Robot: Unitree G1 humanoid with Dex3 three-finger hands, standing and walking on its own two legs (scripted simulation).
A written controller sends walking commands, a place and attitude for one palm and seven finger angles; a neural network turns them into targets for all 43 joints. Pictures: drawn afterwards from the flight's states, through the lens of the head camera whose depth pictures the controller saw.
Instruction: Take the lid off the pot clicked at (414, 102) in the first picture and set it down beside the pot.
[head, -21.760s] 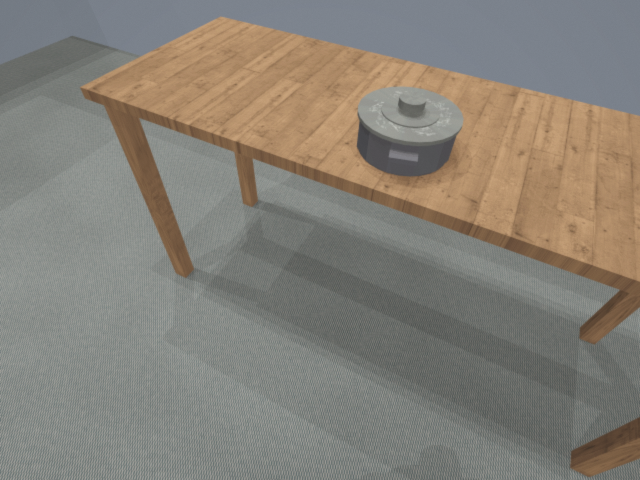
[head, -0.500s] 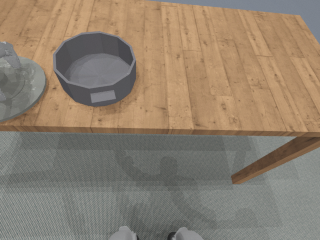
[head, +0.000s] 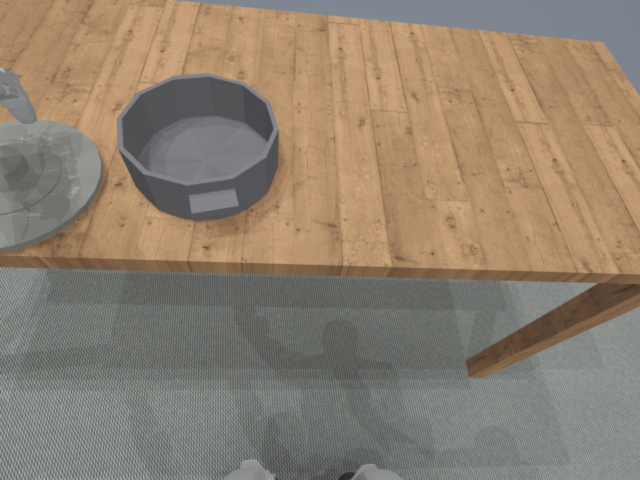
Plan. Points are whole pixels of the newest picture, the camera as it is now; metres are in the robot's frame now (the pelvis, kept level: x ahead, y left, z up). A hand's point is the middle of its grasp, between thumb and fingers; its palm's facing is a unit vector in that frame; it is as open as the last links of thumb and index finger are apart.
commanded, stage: raise the empty hand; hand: left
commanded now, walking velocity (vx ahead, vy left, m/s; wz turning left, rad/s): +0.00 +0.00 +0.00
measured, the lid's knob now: (0, 166) +0.48 +0.36 +0.07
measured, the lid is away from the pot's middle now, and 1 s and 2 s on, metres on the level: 0.23 0.23 0.23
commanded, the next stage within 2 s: draw the hand back to the body in 0.96 s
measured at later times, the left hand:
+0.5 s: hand out of the picture +0.46 +0.36 +0.17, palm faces -0.35 -0.15 -0.92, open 11.0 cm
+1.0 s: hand out of the picture +0.46 +0.37 +0.22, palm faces -0.30 -0.16 -0.94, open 11.0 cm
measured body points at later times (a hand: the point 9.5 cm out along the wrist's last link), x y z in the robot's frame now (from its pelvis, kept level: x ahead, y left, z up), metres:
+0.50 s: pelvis +0.00 +0.00 +0.01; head +0.08 +0.03 +0.45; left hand +0.48 +0.37 +0.23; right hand +0.02 -0.28 -0.10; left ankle +0.00 +0.05 -0.71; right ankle +0.00 -0.16 -0.71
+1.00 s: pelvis +0.01 +0.00 +0.02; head +0.08 +0.02 +0.46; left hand +0.47 +0.37 +0.27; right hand +0.03 -0.28 -0.10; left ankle +0.00 +0.05 -0.71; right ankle +0.00 -0.16 -0.71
